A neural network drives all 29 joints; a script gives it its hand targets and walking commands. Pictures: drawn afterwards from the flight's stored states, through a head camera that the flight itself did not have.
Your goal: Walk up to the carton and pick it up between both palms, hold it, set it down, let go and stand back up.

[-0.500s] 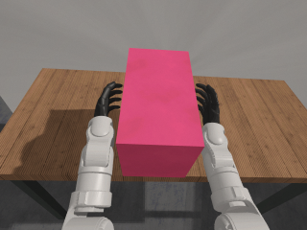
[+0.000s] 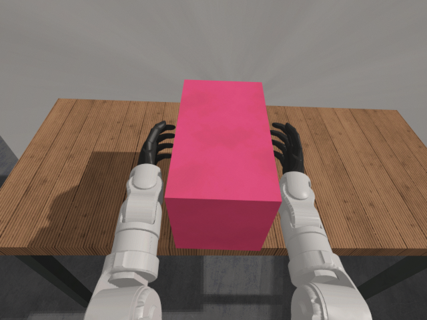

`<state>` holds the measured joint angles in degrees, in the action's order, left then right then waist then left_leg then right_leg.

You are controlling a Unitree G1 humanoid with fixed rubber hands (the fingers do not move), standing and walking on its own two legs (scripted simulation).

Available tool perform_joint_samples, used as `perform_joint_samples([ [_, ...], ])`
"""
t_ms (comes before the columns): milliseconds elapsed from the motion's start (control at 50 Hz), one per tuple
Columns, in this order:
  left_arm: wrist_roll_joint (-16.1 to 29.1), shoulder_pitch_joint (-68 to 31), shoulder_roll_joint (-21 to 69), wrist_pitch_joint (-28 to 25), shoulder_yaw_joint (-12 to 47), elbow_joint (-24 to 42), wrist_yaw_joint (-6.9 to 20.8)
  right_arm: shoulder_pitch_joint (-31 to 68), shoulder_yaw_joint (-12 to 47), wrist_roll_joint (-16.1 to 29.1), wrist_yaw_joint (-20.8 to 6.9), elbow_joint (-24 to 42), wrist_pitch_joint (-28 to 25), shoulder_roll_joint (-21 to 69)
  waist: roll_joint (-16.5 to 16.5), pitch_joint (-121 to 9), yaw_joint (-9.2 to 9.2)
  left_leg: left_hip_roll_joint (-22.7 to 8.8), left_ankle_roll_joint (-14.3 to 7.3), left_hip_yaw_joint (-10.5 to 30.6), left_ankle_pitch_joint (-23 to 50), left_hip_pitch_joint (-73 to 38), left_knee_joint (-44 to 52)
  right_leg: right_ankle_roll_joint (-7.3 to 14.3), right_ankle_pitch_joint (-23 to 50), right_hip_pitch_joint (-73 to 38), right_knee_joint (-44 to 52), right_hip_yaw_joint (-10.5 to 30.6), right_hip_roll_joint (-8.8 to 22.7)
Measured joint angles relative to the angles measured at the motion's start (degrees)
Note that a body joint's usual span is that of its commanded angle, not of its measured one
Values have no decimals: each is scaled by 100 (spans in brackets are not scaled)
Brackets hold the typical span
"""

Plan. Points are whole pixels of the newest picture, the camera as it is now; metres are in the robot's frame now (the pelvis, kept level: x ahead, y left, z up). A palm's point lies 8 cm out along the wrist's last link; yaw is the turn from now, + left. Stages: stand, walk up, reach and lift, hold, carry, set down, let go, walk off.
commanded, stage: set down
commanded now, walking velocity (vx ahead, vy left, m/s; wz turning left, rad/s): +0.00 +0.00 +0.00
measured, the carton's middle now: (220, 161) +0.43 -0.06 +0.05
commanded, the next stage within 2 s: none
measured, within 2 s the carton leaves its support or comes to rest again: rests again in 1.04 s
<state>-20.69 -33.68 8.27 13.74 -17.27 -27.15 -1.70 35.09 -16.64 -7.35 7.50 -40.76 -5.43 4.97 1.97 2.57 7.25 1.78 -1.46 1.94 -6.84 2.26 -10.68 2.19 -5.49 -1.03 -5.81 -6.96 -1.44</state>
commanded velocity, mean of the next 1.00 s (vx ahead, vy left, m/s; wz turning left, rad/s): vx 0.00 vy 0.00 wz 0.00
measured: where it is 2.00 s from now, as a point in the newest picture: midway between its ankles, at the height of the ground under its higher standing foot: outside the picture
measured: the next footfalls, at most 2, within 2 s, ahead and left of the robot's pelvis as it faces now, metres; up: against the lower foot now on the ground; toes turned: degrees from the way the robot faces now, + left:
none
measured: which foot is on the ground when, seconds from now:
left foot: down 0.00-1.00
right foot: down 0.00-1.00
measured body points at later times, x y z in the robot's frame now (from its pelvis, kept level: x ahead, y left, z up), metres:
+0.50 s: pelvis +0.00 +0.00 +0.00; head +0.02 +0.00 +0.45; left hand +0.42 +0.07 +0.08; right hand +0.38 -0.20 +0.09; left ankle -0.01 +0.10 -0.75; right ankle -0.02 -0.09 -0.75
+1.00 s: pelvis -0.01 +0.00 +0.00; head +0.04 -0.01 +0.45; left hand +0.43 +0.06 +0.06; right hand +0.39 -0.20 +0.08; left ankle -0.01 +0.10 -0.75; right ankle -0.02 -0.09 -0.75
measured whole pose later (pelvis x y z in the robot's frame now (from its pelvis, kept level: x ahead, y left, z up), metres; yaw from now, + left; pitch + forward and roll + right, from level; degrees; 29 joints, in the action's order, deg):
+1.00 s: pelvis -0.01 +0.00 +0.00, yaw -1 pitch +10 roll +0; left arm -24.7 -42.9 7.0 -2.9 -28.1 -50.2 -1.1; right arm 41.0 -32.6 -26.6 4.6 -46.4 -9.8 8.3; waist -1.3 -4.8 7.1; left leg 1.5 -1.1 1.8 -3.4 15.2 -8.6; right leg 2.7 -3.2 13.3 -6.4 -5.5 -1.8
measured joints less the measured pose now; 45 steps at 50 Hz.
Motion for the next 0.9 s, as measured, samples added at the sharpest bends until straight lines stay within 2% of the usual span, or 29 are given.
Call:
perform_joint_samples([
  [240,-59,-310,-42,-613,-397,-1022,10,250,-541,-608,-87,-490,-167,84,-145,-323,45,0,13,26,85,363,60,17,44,391,-8,5,-4],
  [460,-115,-609,-114,-1019,-692,-1714,10,485,-975,-1116,-163,-663,-174,156,-240,-530,57,-10,24,1,182,715,114,33,97,804,-60,55,-11],
  [660,-207,-817,-169,-1260,-887,-2106,25,636,-1310,-1542,-239,-656,-142,242,-290,-682,65,-19,38,-3,250,1038,141,50,133,1165,-102,81,-20],
  [900,-330,-875,-142,-1595,-1019,-2273,39,591,-1495,-1803,-261,-603,-388,304,-328,-743,-3,-24,40,-17,322,1255,200,51,204,1400,-65,134,-30],
])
